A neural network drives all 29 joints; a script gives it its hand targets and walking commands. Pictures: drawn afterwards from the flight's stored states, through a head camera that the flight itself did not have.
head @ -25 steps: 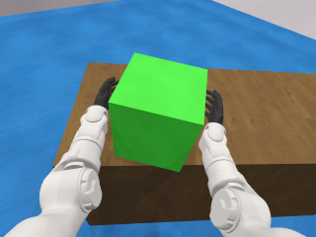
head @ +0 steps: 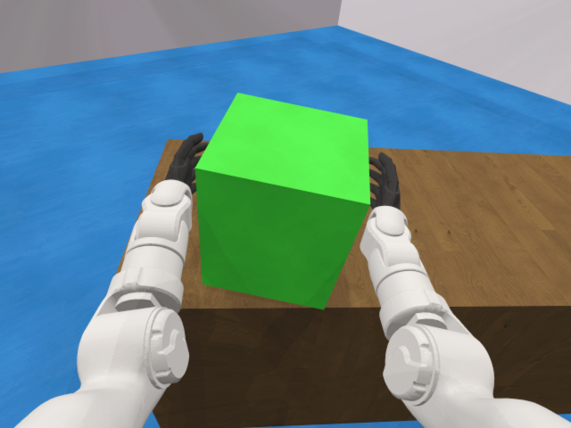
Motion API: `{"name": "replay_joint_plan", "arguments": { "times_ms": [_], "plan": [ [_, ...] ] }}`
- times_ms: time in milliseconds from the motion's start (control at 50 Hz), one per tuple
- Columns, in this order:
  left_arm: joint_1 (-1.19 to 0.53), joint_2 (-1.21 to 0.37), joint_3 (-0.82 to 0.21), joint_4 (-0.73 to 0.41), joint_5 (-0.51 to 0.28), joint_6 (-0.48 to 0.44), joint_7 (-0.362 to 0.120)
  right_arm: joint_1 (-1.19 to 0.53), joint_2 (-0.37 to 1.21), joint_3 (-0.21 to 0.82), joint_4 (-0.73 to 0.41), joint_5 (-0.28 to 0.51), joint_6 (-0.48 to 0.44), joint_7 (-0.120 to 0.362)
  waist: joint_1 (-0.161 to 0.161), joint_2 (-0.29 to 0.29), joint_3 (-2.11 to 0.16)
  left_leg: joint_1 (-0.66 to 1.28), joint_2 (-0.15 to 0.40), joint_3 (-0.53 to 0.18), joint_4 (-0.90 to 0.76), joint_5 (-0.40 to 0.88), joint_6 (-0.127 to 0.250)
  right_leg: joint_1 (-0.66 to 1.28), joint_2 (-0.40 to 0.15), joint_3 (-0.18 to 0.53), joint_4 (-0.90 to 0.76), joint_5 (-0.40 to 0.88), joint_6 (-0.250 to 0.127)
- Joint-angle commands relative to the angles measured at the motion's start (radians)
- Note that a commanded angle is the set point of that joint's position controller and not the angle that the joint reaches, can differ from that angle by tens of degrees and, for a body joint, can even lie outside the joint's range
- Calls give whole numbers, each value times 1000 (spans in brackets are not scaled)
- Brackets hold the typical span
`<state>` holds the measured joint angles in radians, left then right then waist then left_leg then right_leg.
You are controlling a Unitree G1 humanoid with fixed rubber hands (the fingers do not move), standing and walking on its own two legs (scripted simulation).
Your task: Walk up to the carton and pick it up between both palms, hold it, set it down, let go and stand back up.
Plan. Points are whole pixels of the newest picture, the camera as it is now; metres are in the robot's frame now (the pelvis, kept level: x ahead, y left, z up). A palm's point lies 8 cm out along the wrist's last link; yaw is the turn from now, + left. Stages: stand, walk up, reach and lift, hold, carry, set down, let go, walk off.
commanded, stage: reach and lift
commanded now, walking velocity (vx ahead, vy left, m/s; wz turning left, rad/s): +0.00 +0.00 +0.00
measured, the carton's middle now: (282, 204) +0.43 +0.00 +0.12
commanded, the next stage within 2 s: hold in 1.60 s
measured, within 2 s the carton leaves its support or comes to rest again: neither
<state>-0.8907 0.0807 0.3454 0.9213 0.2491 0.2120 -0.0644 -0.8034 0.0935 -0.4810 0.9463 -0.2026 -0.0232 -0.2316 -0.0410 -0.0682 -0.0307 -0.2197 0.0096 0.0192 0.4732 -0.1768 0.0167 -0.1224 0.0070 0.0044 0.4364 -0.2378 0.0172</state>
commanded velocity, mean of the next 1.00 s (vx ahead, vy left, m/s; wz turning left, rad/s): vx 0.00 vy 0.00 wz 0.00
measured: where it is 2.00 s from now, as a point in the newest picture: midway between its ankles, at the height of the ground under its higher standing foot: outside the picture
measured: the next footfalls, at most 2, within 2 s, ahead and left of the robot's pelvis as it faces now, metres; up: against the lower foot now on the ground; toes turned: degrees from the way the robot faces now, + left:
none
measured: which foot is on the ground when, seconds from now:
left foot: down 0.00-1.00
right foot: down 0.00-1.00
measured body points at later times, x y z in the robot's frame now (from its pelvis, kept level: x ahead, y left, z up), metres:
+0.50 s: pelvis -0.01 +0.00 +0.00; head -0.05 +0.03 +0.45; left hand +0.41 +0.15 +0.19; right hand +0.40 -0.15 +0.18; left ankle +0.05 +0.10 -0.74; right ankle +0.00 -0.13 -0.74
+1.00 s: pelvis -0.01 +0.00 +0.00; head -0.08 +0.03 +0.44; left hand +0.39 +0.15 +0.22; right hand +0.39 -0.15 +0.22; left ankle +0.05 +0.10 -0.74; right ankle +0.00 -0.13 -0.74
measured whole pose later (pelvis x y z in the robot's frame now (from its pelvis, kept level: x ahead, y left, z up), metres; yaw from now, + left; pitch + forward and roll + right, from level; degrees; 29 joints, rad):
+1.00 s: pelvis -0.01 +0.00 +0.00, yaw +0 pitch -7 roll -1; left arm -0.86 0.01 0.34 0.53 0.25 0.64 0.02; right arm -0.94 -0.05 -0.25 0.94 0.02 0.24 -0.20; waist -0.04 -0.06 -0.03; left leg -0.18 0.02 0.02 0.47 -0.16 0.01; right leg -0.09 0.02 0.00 0.44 -0.22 0.01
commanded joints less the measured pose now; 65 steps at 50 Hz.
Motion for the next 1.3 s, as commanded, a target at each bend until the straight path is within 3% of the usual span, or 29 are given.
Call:
{"name": "replay_joint_plan", "arguments": {
  "times_ms": [0,20,40,60,160,220,260,300,320,400,420,460,480,520,560,620,640,680,740,800,840,860,920,1000,1080,1120,1180,1260,1280],
  "plan": [
    [-745,-581,-269,-243,-34,0,-77,-863,421,400,-168,138,-41,211,1,128,-429,409,13,31,-122,318,-43,-8,43,-81,-186,99,19],
    [-753,-601,-302,-284,-46,10,-67,-867,424,415,-164,154,-36,215,-4,139,-454,423,14,27,-124,342,-52,-5,49,-88,-175,116,17],
    [-706,-584,-268,-258,-25,31,-65,-868,418,420,-161,154,-21,214,15,120,-402,423,13,28,-127,338,-46,5,51,-83,-187,113,16],
    [-744,-573,-265,-270,-33,39,-69,-883,405,398,-158,147,-20,212,5,100,-410,394,9,31,-136,289,-36,17,49,-86,-184,96,18],
    [-775,-588,-293,-330,-47,73,-62,-914,413,415,-195,179,2,219,-3,137,-454,416,5,18,-122,316,-46,10,47,-87,-171,118,16],
    [-739,-596,-292,-352,-35,103,-51,-907,403,432,-179,205,25,229,16,140,-430,434,11,23,-125,337,-49,-14,56,-87,-182,96,16],
    [-733,-625,-337,-377,-56,126,-38,-911,383,440,-165,227,33,230,7,153,-425,452,21,7,-119,360,-67,-27,61,-94,-181,92,10],
    [-695,-601,-314,-355,-42,158,-47,-906,373,421,-176,223,52,227,-4,134,-376,420,17,13,-131,284,-56,-24,57,-91,-189,53,11],
    [-701,-623,-316,-368,-45,165,-41,-937,378,444,-188,237,50,234,11,130,-411,420,15,10,-130,305,-54,-25,58,-91,-187,66,13],
    [-736,-612,-328,-430,-55,182,-38,-954,399,461,-223,266,71,228,18,148,-451,438,8,5,-101,361,-59,-7,56,-82,-178,111,14],
    [-704,-617,-331,-414,-47,198,-38,-928,376,454,-208,266,82,228,-4,145,-433,437,12,3,-106,360,-57,-18,59,-85,-184,107,13],
    [-662,-635,-340,-445,-51,222,-28,-952,390,504,-239,298,92,227,19,120,-474,472,9,-2,-99,411,-59,5,64,-88,-182,148,16],
    [-700,-643,-369,-476,-71,223,-27,-941,384,512,-249,310,90,227,3,142,-486,481,12,-4,-88,433,-66,-9,67,-92,-176,162,11],
    [-684,-666,-395,-509,-73,235,-21,-951,413,565,-275,343,98,220,17,130,-506,490,6,-6,-78,478,-67,18,70,-87,-181,204,15],
    [-692,-670,-421,-526,-84,263,-14,-952,410,561,-276,352,117,220,4,148,-494,487,7,-12,-76,450,-70,-5,64,-88,-179,171,13],
    [-680,-660,-400,-520,-68,302,-6,-997,411,576,-299,369,140,219,21,108,-454,456,5,-14,-96,360,-52,0,58,-75,-189,137,15],
    [-703,-670,-428,-571,-91,305,-3,-1006,419,587,-313,389,144,218,22,129,-484,469,3,-12,-90,392,-59,4,59,-78,-178,160,16],
    [-719,-681,-442,-590,-109,313,9,-1033,435,615,-363,407,154,215,31,103,-518,455,-5,-8,-91,362,-52,11,64,-73,-183,157,17],
    [-710,-680,-432,-540,-106,346,9,-1051,422,575,-343,417,180,213,8,100,-467,416,-5,-19,-102,289,-48,-11,59,-65,-187,134,21],
    [-798,-685,-473,-624,-134,340,21,-1085,447,590,-370,425,188,219,19,118,-549,422,-5,-20,-101,275,-51,3,55,-64,-173,147,19],
    [-795,-680,-474,-604,-136,354,26,-1046,435,569,-294,429,208,219,4,131,-513,426,2,-23,-101,272,-56,-28,59,-64,-180,118,20],
    [-824,-684,-486,-601,-154,351,30,-1104,436,565,-333,425,202,223,6,133,-542,422,10,-26,-104,244,-58,-40,61,-66,-180,96,17],
    [-797,-697,-490,-578,-149,364,36,-1064,412,529,-268,431,218,232,-16,138,-486,422,23,-50,-120,198,-60,-69,58,-65,-178,79,19],
    [-804,-673,-443,-544,-125,379,26,-1070,421,511,-228,417,237,231,-7,107,-422,349,11,-35,-148,90,-40,-52,48,-52,-192,41,24],
    [-789,-658,-419,-548,-111,390,19,-1069,417,524,-246,415,241,235,2,120,-459,352,5,-23,-139,138,-41,-14,49,-50,-181,78,22],
    [-834,-679,-464,-600,-146,380,22,-1070,424,527,-270,435,243,233,-22,115,-502,381,11,-36,-134,176,-54,-30,51,-52,-181,102,26],
    [-819,-693,-480,-612,-148,386,29,-1091,410,538,-276,453,244,233,-10,143,-512,405,19,-46,-120,241,-68,-37,56,-49,-181,116,24],
    [-855,-684,-467,-575,-152,389,31,-1128,424,543,-278,451,256,232,-7,108,-501,370,9,-40,-127,163,-48,-51,56,-51,-180,72,25],
    [-879,-696,-490,-615,-159,385,34,-1110,419,534,-271,457,257,231,-16,137,-518,394,19,-49,-129,168,-63,-56,53,-45,-176,80,23]
  ]
}}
